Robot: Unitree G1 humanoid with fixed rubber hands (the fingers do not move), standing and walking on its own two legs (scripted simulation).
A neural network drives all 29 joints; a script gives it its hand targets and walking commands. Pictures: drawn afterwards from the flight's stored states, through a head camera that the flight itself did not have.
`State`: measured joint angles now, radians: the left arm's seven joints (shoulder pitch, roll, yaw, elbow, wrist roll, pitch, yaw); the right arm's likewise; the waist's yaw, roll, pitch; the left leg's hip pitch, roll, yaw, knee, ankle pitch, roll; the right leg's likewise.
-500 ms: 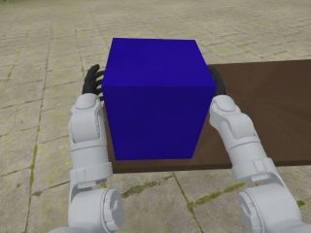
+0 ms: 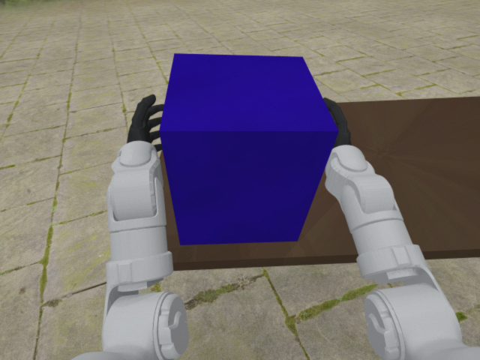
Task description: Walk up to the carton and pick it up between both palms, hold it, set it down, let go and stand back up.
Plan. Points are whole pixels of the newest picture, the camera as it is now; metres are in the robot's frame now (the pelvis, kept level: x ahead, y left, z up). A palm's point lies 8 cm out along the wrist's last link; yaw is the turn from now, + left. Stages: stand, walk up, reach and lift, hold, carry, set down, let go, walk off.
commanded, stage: hold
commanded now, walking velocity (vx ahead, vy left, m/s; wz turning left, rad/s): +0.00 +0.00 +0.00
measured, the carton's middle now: (239, 153) +0.39 -0.01 +0.19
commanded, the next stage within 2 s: none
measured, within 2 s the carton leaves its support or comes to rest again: neither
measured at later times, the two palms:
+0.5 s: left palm (136, 164) +0.35 +0.16 +0.21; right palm (327, 138) +0.36 -0.14 +0.22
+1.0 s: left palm (133, 168) +0.35 +0.16 +0.20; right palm (322, 134) +0.36 -0.14 +0.23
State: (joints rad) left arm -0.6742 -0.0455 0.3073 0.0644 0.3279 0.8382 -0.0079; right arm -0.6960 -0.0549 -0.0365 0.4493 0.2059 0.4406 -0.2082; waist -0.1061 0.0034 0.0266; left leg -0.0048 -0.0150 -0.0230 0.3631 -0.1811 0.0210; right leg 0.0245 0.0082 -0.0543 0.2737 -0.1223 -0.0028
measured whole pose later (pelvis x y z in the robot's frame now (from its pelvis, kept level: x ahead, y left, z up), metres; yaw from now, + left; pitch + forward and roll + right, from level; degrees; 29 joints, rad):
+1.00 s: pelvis -0.01 -0.02 +0.00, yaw +1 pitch -9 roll -1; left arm -0.66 -0.04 0.35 0.07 0.31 0.82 -0.01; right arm -0.77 -0.04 -0.04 0.50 0.19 0.47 -0.20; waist -0.08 -0.12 0.02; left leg -0.03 0.00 -0.04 0.34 -0.16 -0.01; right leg 0.00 0.03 -0.07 0.26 -0.11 -0.03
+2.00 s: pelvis +0.00 +0.01 +0.00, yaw -1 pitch -10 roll -1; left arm -0.69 -0.05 0.33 0.10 0.34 0.81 -0.03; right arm -0.68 -0.07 -0.01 0.43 0.20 0.44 -0.23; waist -0.09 0.05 0.04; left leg 0.00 -0.02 0.00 0.35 -0.17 0.03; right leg 0.02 0.00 -0.04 0.28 -0.12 0.01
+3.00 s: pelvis -0.01 -0.03 +0.00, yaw +2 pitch -9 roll -1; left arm -0.65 -0.01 0.34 0.07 0.33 0.83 -0.03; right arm -0.81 0.01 -0.10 0.54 0.13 0.45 -0.18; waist -0.10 -0.16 0.02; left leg -0.05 0.01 -0.06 0.34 -0.14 -0.02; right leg -0.02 0.03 -0.10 0.27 -0.10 -0.04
